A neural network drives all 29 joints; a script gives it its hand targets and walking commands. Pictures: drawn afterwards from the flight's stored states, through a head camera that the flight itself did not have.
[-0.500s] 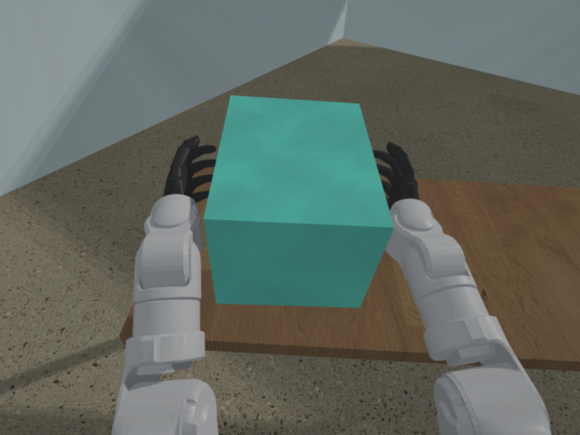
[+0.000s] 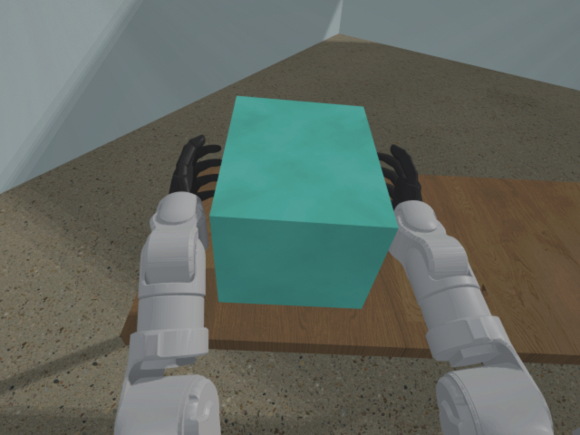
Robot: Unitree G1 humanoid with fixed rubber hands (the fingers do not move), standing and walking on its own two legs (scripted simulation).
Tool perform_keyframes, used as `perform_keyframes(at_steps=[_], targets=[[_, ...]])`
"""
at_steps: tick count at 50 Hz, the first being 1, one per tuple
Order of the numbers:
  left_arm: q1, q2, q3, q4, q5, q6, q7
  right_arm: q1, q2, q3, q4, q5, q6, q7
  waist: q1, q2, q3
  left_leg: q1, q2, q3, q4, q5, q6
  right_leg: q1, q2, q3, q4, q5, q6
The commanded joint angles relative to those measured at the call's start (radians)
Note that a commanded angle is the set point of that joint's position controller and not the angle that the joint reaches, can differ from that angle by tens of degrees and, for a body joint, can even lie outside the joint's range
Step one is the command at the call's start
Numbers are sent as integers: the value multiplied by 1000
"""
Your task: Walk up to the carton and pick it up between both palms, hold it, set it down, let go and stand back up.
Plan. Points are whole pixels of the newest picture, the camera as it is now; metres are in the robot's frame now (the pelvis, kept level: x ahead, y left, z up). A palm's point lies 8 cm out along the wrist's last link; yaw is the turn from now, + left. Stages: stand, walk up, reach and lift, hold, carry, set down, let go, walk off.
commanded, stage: hold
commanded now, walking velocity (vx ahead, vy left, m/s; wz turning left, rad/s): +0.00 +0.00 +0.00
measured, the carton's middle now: (296, 197) +0.40 +0.00 +0.15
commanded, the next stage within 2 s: none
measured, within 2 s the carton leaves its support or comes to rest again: neither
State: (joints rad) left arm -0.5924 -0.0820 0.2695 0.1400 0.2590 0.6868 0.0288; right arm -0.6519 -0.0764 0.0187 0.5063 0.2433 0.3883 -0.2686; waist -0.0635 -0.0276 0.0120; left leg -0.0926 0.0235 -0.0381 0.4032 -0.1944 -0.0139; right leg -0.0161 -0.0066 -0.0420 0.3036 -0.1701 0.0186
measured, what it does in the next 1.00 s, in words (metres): stands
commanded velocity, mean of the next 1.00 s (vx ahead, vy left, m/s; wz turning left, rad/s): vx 0.00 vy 0.00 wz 0.00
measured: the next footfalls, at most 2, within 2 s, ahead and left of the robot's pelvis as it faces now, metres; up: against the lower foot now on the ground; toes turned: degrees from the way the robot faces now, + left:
none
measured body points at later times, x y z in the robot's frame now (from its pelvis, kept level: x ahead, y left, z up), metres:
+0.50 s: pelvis +0.00 -0.01 +0.00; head -0.04 +0.01 +0.45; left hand +0.37 +0.14 +0.18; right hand +0.38 -0.15 +0.17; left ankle +0.02 +0.12 -0.75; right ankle +0.01 -0.13 -0.75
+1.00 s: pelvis +0.00 +0.00 +0.00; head -0.04 +0.02 +0.45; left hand +0.37 +0.15 +0.18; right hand +0.38 -0.14 +0.17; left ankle +0.02 +0.12 -0.75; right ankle +0.01 -0.13 -0.75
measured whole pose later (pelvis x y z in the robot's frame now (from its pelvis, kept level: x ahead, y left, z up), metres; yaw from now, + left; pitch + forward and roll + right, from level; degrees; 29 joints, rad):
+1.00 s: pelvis +0.00 +0.00 +0.00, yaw +1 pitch -7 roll -2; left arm -0.57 -0.07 0.25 0.11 0.25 0.67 0.03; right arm -0.64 -0.06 0.01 0.47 0.24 0.37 -0.27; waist -0.07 -0.04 0.02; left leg -0.10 0.02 -0.05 0.41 -0.19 -0.02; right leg -0.02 0.00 -0.05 0.30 -0.17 0.02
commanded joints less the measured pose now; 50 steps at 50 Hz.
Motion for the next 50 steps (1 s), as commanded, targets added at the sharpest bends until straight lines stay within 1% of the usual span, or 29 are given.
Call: perform_keyframes(at_steps=[1, 2, 4, 9, 11, 12, 13, 14, 16, 18, 19, 20, 21, 22, 24, 26, 27, 31, 33, 34, 35, 38, 41, 42, 43, 44, 45, 46, 50], targets=[[-746, -616, -639, -164, -177, -91, -112, -906, 719, 413, -426, 97, -106, 119, 1, 92, -513, 168, -61, 15, -16, 344, -38, 69, 87, -32, -6, 229, 9], [-707, -617, -650, -144, -186, -84, -111, -922, 705, 425, -482, 100, -102, 117, 9, 65, -523, 180, -61, 14, -10, 353, -35, 63, 92, -25, -8, 256, 22], [-717, -597, -608, -107, -169, -84, -117, -916, 692, 393, -421, 84, -102, 116, -2, 31, -485, 157, -61, 15, -21, 291, -23, 62, 85, -27, -10, 223, 22], [-704, -617, -631, -84, -179, -84, -119, -905, 704, 385, -405, 73, -98, 113, -20, 56, -470, 140, -69, 25, -36, 264, -29, 53, 84, -26, -18, 199, 20], [-697, -578, -591, -93, -150, -82, -127, -884, 696, 391, -400, 76, -91, 111, -11, 53, -482, 150, -67, 26, -22, 300, -26, 85, 81, -30, -4, 265, 30], [-665, -591, -598, -97, -165, -83, -127, -894, 704, 422, -465, 94, -98, 106, -1, 36, -515, 152, -72, 21, -17, 334, -21, 112, 79, -20, -3, 318, 28], [-676, -594, -621, -120, -177, -86, -126, -875, 713, 428, -452, 98, -98, 102, -23, 60, -508, 154, -77, 25, -10, 345, -34, 116, 77, -18, 4, 349, 30], [-686, -583, -614, -138, -170, -86, -131, -862, 708, 423, -434, 92, -90, 99, -16, 57, -494, 147, -75, 20, -13, 344, -28, 117, 78, -21, 6, 343, 31], [-700, -607, -651, -160, -192, -89, -124, -907, 716, 420, -487, 98, -107, 94, -37, 84, -538, 164, -77, 18, -4, 346, -38, 96, 77, -19, 3, 328, 27], [-704, -613, -643, -175, -189, -95, -125, -910, 712, 437, -519, 90, -111, 102, -3, 57, -563, 156, -74, 17, -13, 325, -28, 108, 83, -19, 0, 286, 30], [-691, -591, -642, -149, -186, -83, -123, -876, 710, 416, -467, 89, -93, 101, -34, 35, -526, 156, -70, 18, -13, 305, -28, 86, 79, -22, -5, 278, 30], [-689, -564, -587, -100, -155, -85, -127, -877, 694, 423, -421, 74, -86, 99, -8, 24, -473, 130, -76, 26, -35, 250, -16, 84, 75, -22, -12, 253, 35], [-707, -580, -598, -124, -154, -87, -131, -849, 723, 408, -409, 69, -83, 101, -16, 38, -481, 121, -75, 22, -46, 229, -10, 88, 71, -26, -11, 239, 34], [-673, -575, -594, -107, -151, -78, -131, -885, 717, 428, -447, 83, -87, 103, 8, 43, -469, 121, -71, 27, -42, 247, -15, 84, 79, -19, -5, 250, 34], [-697, -565, -569, -84, -133, -70, -137, -884, 718, 404, -382, 77, -81, 108, 10, 42, -415, 116, -73, 28, -58, 195, -9, 67, 75, -14, -25, 170, 31], [-684, -585, -585, -97, -158, -79, -133, -937, 721, 435, -488, 81, -103, 107, 14, 32, -468, 117, -79, 30, -45, 231, -6, 90, 71, -14, -14, 223, 31], [-685, -587, -597, -99, -152, -85, -135, -912, 731, 421, -455, 71, -104, 105, 3, 45, -471, 121, -76, 30, -38, 257, -11, 97, 77, -10, -8, 251, 34], [-661, -592, -614, -160, -178, -87, -130, -903, 722, 462, -543, 110, -106, 91, 9, 24, -574, 144, -83, 24, -1, 354, -23, 157, 81, -13, 25, 422, 41], [-711, -586, -628, -198, -177, -96, -127, -870, 722, 451, -482, 97, -98, 97, -2, 34, -534, 148, -80, 18, -15, 317, -20, 114, 86, -20, 11, 328, 41], [-689, -595, -625, -161, -182, -89, -128, -884, 715, 439, -502, 91, -104, 94, -7, 24, -539, 152, -82, 26, -17, 315, -24, 105, 84, -20, 8, 332, 40], [-683, -567, -588, -99, -152, -75, -133, -875, 699, 406, -448, 80, -86, 96, -6, 40, -439, 128, -74, 31, -36, 243, -16, 80, 73, -18, -13, 241, 36], [-709, -571, -588, -106, -133, -70, -133, -862, 694, 384, -375, 58, -84, 111, -6, 58, -409, 128, -70, 37, -53, 196, -21, 32, 75, -25, -26, 143, 27], [-705, -591, -611, -101, -161, -84, -139, -894, 704, 386, -419, 53, -106, 117, -20, 48, -468, 153, -69, 29, -47, 238, -18, 36, 81, -34, -19, 168, 28], [-721, -608, -621, -126, -171, -91, -130, -927, 720, 399, -451, 65, -114, 117, -11, 63, -504, 151, -64, 25, -31, 279, -28, 62, 84, -33, -7, 202, 23], [-718, -616, -630, -111, -162, -85, -128, -913, 719, 384, -421, 69, -113, 117, -27, 95, -501, 164, -64, 23, -29, 286, -31, 62, 78, -28, -16, 207, 20], [-723, -635, -639, -123, -189, -99, -125, -947, 717, 404, -487, 79, -127, 117, -10, 49, -557, 173, -63, 18, -16, 310, -26, 68, 84, -34, -9, 236, 22], [-695, -622, -654, -157, -187, -94, -116, -880, 718, 400, -451, 78, -116, 114, -34, 85, -561, 205, -60, 16, 0, 372, -40, 77, 82, -34, -5, 282, 14], [-669, -627, -657, -142, -187, -91, -116, -913, 702, 414, -508, 94, -125, 107, -28, 77, -560, 203, -66, 15, 11, 412, -48, 86, 87, -28, -5, 325, 14], [-627, -572, -602, -107, -154, -71, -126, -847, 677, 428, -444, 85, -95, 99, -8, 38, -458, 151, -66, 25, -27, 313, -26, 111, 81, -26, -11, 274, 29]])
